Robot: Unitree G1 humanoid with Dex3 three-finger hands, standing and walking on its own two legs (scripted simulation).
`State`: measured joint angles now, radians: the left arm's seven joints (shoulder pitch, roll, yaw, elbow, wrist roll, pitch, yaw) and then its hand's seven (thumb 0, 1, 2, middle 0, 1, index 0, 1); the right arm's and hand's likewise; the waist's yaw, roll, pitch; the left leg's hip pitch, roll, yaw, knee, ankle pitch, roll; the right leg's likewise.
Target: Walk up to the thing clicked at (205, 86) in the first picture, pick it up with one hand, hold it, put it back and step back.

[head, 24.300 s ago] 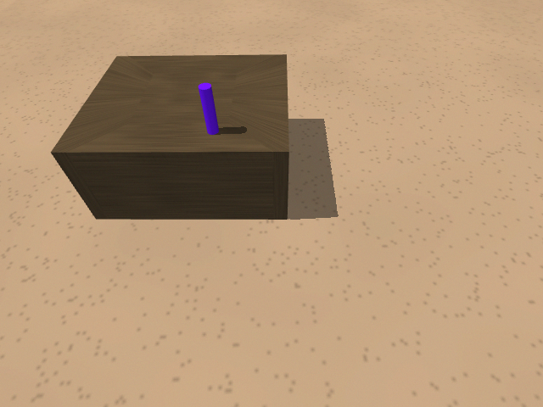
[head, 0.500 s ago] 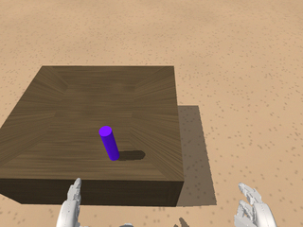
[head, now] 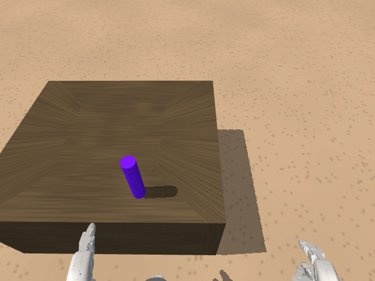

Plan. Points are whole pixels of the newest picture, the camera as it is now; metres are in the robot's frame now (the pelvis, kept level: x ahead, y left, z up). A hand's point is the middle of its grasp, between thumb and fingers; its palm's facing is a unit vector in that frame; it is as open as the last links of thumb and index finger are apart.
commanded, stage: home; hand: left
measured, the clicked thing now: (134, 178) +0.47 +0.21 -0.20
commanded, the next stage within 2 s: stand in 0.32 s
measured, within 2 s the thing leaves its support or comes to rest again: neither
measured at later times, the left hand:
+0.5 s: hand out of the picture +0.14 +0.20 -0.09, palm faces -0.03 -0.94 -0.35, open 17.3 cm
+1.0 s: hand out of the picture +0.04 +0.25 -0.11, palm faces +0.00 -0.93 -0.36, open 7.8 cm
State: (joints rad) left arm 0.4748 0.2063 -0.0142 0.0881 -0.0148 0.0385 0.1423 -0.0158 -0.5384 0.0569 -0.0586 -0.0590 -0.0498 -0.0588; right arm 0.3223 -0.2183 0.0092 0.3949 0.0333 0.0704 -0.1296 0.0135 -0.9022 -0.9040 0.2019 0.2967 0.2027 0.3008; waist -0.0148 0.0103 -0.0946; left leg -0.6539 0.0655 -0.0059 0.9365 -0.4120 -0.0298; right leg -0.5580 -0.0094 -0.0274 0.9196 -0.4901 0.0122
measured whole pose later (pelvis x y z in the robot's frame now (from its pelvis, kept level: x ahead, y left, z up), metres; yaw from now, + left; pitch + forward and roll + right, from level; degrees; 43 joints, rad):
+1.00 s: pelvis +0.00 +0.00 +0.05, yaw +1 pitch -3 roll +0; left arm 0.23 0.33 0.00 1.04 0.03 -0.01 0.02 0.00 0.81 0.88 -0.21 -0.30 -0.20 -0.30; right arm 0.19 -0.32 0.00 1.05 -0.03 0.00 -0.01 0.01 -0.91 -0.90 0.20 0.30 0.20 0.30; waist 0.00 0.02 0.05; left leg -0.24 0.03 0.00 0.52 -0.22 -0.02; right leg -0.15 -0.03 -0.04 0.50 -0.30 0.02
